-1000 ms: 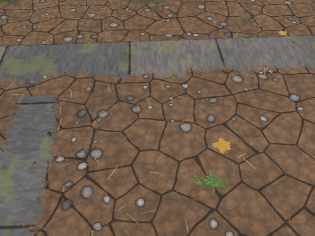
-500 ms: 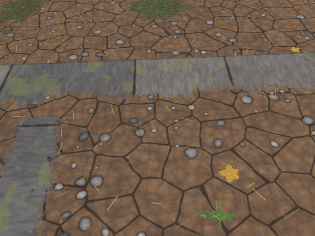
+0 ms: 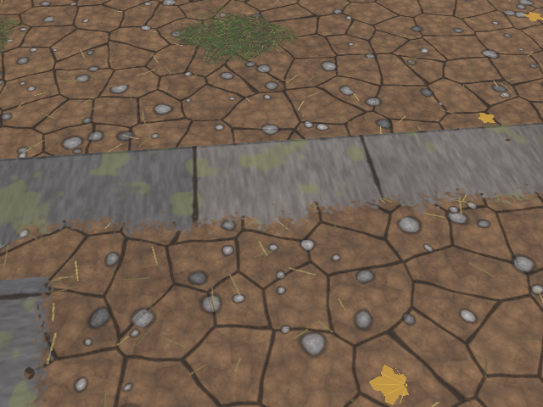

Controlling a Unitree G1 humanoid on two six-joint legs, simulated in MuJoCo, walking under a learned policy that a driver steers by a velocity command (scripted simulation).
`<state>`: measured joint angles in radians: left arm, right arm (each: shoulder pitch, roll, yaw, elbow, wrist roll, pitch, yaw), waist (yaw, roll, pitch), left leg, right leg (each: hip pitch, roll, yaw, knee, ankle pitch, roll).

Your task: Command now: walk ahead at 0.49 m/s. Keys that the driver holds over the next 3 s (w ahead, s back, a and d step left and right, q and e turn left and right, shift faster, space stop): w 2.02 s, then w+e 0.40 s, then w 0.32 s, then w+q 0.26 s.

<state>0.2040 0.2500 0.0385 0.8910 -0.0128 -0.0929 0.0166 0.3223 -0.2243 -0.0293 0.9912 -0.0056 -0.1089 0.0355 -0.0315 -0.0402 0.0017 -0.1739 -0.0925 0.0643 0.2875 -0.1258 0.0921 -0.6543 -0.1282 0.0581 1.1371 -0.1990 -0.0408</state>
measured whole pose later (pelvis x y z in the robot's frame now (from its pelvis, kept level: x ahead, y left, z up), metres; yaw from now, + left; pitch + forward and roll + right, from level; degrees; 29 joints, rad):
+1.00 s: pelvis +0.55 -0.01 -0.01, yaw +1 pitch +2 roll +0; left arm 0.31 0.25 0.05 0.97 -0.02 -0.10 0.00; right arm 0.16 -0.24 -0.05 0.90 0.00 -0.10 0.04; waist 0.01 -0.02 0.03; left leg -0.36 -0.03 0.07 0.48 -0.15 0.07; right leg -0.39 -0.04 0.03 1.18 -0.37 -0.05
